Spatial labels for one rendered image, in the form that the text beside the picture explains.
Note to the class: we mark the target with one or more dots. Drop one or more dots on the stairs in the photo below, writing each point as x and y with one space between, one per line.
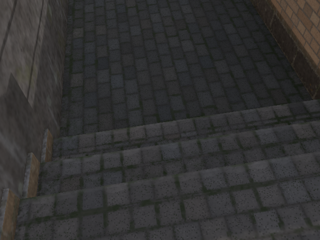
180 146

